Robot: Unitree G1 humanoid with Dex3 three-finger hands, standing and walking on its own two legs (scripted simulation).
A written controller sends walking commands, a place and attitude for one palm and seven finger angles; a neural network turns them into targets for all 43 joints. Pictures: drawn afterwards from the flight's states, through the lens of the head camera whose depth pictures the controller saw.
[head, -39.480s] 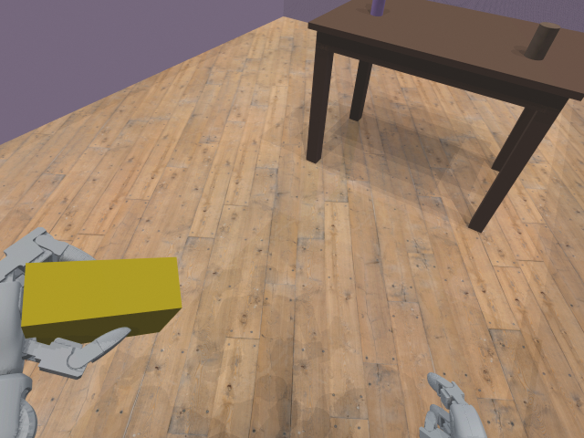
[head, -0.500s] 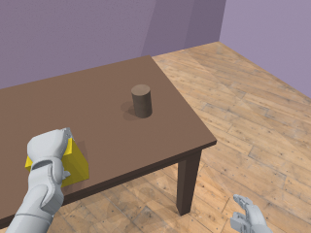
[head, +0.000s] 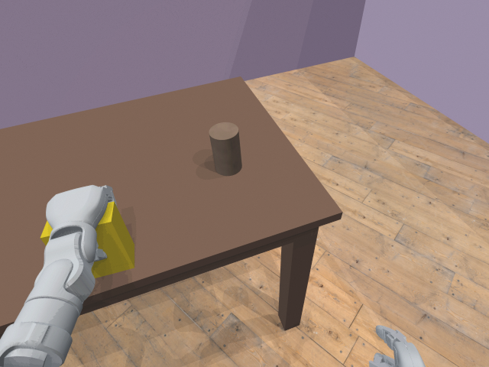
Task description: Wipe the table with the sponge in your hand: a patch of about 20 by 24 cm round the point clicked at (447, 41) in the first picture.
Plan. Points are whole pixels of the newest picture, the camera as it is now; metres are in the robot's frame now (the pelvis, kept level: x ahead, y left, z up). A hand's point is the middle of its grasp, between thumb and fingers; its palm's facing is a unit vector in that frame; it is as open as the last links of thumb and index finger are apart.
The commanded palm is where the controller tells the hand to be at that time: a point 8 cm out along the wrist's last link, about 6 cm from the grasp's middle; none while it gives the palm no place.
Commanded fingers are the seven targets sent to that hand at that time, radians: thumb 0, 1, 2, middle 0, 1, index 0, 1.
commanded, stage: wipe forward along the middle lane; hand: left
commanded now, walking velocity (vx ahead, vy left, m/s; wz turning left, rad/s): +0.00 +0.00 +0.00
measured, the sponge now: (98, 250) +0.30 +0.32 +0.01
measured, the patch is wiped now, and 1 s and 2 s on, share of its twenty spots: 0.90 0.90 0.95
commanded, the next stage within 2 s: slide back across to the first lane in 1.20 s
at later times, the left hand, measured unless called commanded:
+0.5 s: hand (92, 203) +0.37 +0.34 +0.07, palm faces -0.17 +0.04 -0.98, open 9.8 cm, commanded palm +0.37 +0.35 +0.09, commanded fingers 0.00 0.10 1.30 -1.20 -1.60 -1.20 -1.60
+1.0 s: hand (88, 183) +0.42 +0.37 +0.07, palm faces -0.18 +0.04 -0.98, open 9.7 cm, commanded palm +0.43 +0.36 +0.10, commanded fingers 0.00 0.10 1.30 -1.20 -1.60 -1.20 -1.60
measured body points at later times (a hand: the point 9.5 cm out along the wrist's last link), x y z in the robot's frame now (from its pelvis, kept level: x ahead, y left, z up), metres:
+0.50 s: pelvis -0.02 -0.02 -0.02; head +0.03 -0.05 +0.43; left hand +0.37 +0.33 +0.12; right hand +0.04 -0.30 -0.15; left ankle +0.03 +0.11 -0.73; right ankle -0.03 -0.08 -0.73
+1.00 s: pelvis -0.02 -0.01 -0.02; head +0.06 -0.01 +0.42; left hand +0.42 +0.36 +0.12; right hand +0.03 -0.29 -0.15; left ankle +0.03 +0.11 -0.73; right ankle -0.03 -0.08 -0.73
